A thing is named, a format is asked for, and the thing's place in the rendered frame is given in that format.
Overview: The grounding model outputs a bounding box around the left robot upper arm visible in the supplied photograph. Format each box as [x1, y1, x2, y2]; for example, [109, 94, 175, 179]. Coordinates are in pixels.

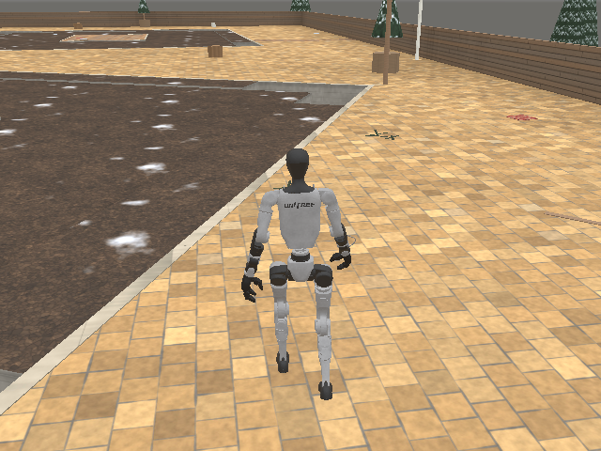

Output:
[255, 190, 279, 243]

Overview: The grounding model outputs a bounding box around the left robot hand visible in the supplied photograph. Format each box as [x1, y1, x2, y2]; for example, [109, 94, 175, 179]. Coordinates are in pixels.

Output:
[241, 274, 263, 303]

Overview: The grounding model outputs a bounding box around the left robot shin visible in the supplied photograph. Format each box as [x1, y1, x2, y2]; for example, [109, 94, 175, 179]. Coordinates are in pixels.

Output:
[274, 303, 288, 361]

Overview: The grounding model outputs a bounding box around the left robot forearm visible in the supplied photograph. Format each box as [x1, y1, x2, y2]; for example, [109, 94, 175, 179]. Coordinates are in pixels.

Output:
[244, 229, 264, 277]

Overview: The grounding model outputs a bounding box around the robot left foot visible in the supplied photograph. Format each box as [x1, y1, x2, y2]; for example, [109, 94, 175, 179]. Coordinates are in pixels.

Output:
[276, 351, 289, 373]

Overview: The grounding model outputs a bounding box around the right robot upper arm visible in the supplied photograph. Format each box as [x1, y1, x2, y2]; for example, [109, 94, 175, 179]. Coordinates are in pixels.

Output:
[318, 188, 344, 238]

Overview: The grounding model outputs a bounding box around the right robot hand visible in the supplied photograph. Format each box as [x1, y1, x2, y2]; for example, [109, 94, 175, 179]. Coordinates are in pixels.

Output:
[330, 252, 351, 270]

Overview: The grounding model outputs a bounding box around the right robot forearm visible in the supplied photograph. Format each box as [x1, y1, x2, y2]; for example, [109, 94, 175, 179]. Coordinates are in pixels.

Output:
[334, 223, 350, 257]

